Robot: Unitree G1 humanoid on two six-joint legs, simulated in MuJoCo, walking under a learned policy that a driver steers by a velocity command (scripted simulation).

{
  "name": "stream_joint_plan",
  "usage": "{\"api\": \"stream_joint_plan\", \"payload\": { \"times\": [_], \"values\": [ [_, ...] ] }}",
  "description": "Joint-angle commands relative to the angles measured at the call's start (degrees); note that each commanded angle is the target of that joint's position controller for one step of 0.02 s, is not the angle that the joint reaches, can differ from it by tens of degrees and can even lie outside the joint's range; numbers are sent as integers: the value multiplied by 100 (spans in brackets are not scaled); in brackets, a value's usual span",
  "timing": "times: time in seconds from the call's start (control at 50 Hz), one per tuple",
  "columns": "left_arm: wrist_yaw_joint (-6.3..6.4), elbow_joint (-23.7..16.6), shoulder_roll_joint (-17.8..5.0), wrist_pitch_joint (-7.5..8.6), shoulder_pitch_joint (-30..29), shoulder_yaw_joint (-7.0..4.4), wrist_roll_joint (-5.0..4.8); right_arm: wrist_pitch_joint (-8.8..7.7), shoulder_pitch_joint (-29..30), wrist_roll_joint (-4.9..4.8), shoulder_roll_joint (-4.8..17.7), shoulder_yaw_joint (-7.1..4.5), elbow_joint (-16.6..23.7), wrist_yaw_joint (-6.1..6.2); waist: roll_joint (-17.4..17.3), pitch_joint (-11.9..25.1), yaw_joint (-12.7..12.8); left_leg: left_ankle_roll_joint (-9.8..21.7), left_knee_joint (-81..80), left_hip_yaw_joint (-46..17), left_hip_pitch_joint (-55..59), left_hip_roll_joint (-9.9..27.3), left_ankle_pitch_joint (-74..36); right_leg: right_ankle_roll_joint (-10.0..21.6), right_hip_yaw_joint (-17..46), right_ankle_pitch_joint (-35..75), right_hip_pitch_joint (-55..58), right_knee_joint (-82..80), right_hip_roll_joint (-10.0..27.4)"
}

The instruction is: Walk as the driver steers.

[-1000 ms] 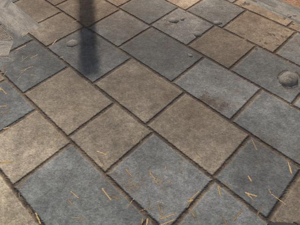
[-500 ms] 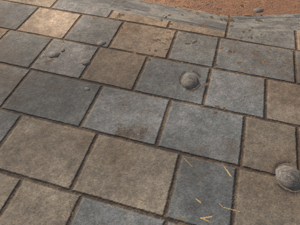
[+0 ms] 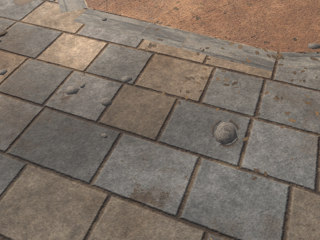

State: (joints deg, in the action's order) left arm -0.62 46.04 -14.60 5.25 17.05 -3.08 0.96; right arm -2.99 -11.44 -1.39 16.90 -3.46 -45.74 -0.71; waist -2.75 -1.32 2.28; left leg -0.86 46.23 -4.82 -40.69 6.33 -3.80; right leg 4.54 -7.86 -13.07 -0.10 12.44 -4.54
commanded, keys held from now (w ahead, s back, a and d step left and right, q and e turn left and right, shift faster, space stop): w+q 1.00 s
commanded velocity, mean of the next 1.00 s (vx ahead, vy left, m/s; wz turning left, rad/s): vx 0.50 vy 0.00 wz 0.54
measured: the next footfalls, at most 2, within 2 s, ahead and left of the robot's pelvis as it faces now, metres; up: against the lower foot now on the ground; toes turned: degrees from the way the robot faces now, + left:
left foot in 0.20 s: +0.29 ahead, +0.14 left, +0.00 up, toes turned +9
right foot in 0.68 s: +0.60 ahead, +0.00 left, +0.00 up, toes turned +28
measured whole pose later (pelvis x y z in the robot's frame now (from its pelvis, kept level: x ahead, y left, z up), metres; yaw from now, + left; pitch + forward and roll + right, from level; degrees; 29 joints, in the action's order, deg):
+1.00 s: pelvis +0.55 +0.10 +0.00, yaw +35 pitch +1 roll -2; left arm -0.1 47.7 -16.0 5.1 18.8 -3.7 0.4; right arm -0.6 -10.4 -1.4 17.8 -4.3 -35.3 -0.7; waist -2.8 -1.7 4.4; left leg -0.6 53.2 -3.6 -39.9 5.3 6.6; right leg 1.4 -8.1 -13.5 -3.4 15.8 -0.8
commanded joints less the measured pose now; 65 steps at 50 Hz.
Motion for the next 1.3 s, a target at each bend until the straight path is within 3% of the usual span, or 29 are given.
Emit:
{"api": "stream_joint_plan", "payload": {
  "times": [0.02,0.1,0.14,0.2,0.22,0.24,0.26,0.28,0.3,0.32,0.4,0.5,0.6,0.66,0.68,0.7,0.72,0.74,0.76,0.84,1.1,1.14,1.18,1.2,1.22,1.24,1.26,1.28,1.3],
  "values": [
    [78,-214,-897,60,-95,-217,-42,-86,589,8,163,21,513,-101,436,-356,157,86,-673,244,125,-46,-487,437,204,2102,-218,-613,1655],
    [126,-15,-1019,-152,165,-268,-114,-94,1039,21,145,52,883,-276,419,-455,262,313,-1100,567,-311,-188,306,420,22,3100,802,-95,1972],
    [184,-41,-1169,-250,51,-302,-133,-67,908,17,257,-4,999,-336,621,-197,63,509,-1137,916,184,-486,898,309,-148,4824,973,515,1999],
    [290,-124,-1320,-348,-195,-317,-166,-3,-713,10,861,-335,756,-254,713,798,-932,1013,-1497,1074,2654,-1062,1074,6,-378,5991,295,2978,1749],
    [291,-224,-1077,-266,-69,-211,-67,65,-1484,9,1353,-496,633,-120,-27,1370,-1195,1394,-1647,-324,4409,-201,884,-220,-384,3750,-1129,4760,1406],
    [158,-460,-370,-77,373,12,1,31,-1173,-24,1635,-527,783,-96,-1336,1899,-538,2612,-2293,-3659,6265,1186,1554,-606,320,-1725,-3697,6894,-15],
    [25,-505,-886,172,-131,-77,-151,-10,-1305,25,1165,-381,830,-114,-520,2246,-955,2503,-2774,-4011,6435,1246,1899,-435,1527,-1816,-4299,7176,253],
    [-33,-712,-1021,283,-631,-101,-348,-48,-1140,67,921,-317,842,-106,-184,1481,-947,2214,-2846,-3116,5820,1050,1709,-306,1503,-1392,-4512,6868,523],
    [-16,-756,-904,328,-740,-70,-287,-81,-785,51,842,-290,864,-121,421,800,-625,2025,-2926,-2467,4864,792,1102,-291,1409,-1037,-4402,6218,762],
    [25,-702,-958,298,-741,-115,-130,-98,-457,47,639,-233,934,-104,478,560,-430,1909,-3000,-2018,4260,591,556,-348,1366,-835,-4105,5668,953],
    [55,-701,-780,56,-499,-102,-4,-106,-223,84,753,-243,1058,11,163,265,-104,1923,-3349,-1356,2950,252,-428,-763,1161,-417,-3462,4685,1029],
    [34,-958,-510,55,-1558,33,-36,-2,-554,26,955,-309,938,147,-142,154,-529,1423,-3197,-813,2368,-270,312,-965,974,1530,-2831,2456,610],
    [-55,-1072,-853,167,-1780,-103,-148,71,-843,-17,890,-310,819,174,-361,230,-539,1201,-2573,-1664,3030,69,1101,-745,1289,1346,-2521,1656,481],
    [-19,-847,-1118,255,-782,-281,-107,85,-678,32,618,-233,905,167,-447,598,40,873,-1523,-1699,2907,-205,917,-327,1262,932,-1106,1335,634],
    [30,-781,-1420,270,26,-366,-16,70,-764,112,249,-96,996,147,216,1357,341,648,61,-1197,2295,-589,1689,25,2199,466,262,1341,1600],
    [3,-578,-1895,184,461,-476,48,14,-1556,-60,-34,2,1198,139,2212,1922,-43,297,1897,-473,288,-1291,3886,983,4984,-990,1847,698,2821],
    [-28,-650,-1365,165,333,-378,-87,18,-1508,-121,592,-100,1024,164,1650,1546,100,208,2688,-608,-436,-816,3652,954,5475,-2357,1649,408,2874],
    [1,-714,-1020,129,99,-281,-109,54,-897,-72,900,-193,1073,164,1130,870,255,179,2885,-493,-591,-629,3109,695,4515,-2135,1030,365,2619],
    [10,-736,-903,91,-167,-225,-57,85,-599,2,871,-204,1124,174,762,524,181,151,2794,-331,-402,-441,2698,541,3712,-1289,397,337,2365],
    [51,-560,-672,112,-381,-155,-47,162,-475,-37,487,-190,1229,76,982,111,-77,114,2146,-155,104,-65,2120,493,2121,271,-584,-112,1868],
    [89,7,-1308,-83,74,-323,-193,108,1121,-23,180,-43,1753,-248,616,-388,295,295,-834,637,193,-187,586,331,88,2218,284,-146,2032],
    [114,18,-1472,-150,34,-373,-251,129,985,10,350,-128,1795,-277,763,-199,79,523,-993,914,694,-480,1142,219,-141,3929,523,428,2063],
    [165,-10,-1608,-227,-58,-415,-304,179,-24,32,710,-338,1580,-243,824,426,-575,847,-1255,1166,2109,-937,1370,64,-385,5426,408,1963,1947],
    [190,-47,-1464,-223,-59,-355,-278,223,-1029,10,1032,-528,1308,-152,603,924,-1086,1083,-1545,932,3716,-1013,1039,-138,-477,4807,-475,3334,1743],
    [154,-248,-767,-168,213,-141,13,266,-1409,-39,1570,-632,1194,-23,-735,1333,-858,1635,-1583,-1219,5538,307,1022,-421,-451,426,-2593,5316,1144],
    [80,-536,-641,40,261,-12,-35,144,-1263,-7,1739,-582,1441,-74,-1224,2330,-614,2656,-2608,-4367,6490,1339,2260,-563,830,-2240,-4080,6733,192],
    [8,-650,-1185,180,-442,-153,-256,55,-1219,26,1217,-443,1397,-123,-431,1920,-944,2287,-2922,-3839,6243,1181,2431,-491,1384,-1735,-4688,6850,557],
    [-18,-763,-1155,265,-687,-125,-329,-5,-1019,40,1048,-380,1342,-122,-303,1161,-801,2068,-2959,-3008,5447,966,2080,-393,1284,-1213,-4749,6444,763],
    [31,-679,-1062,289,-670,-110,-209,-29,-630,34,926,-337,1360,-112,211,760,-506,1868,-2975,-2414,4591,693,1481,-415,1281,-830,-4407,5933,992]
  ]
}}
Keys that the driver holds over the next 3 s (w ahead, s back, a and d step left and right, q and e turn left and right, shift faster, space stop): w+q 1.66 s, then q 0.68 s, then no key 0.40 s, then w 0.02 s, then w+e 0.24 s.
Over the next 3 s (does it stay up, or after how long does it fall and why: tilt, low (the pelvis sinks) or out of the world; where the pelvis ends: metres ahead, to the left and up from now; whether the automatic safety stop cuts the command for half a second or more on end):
stays up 0.93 0.58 -0.02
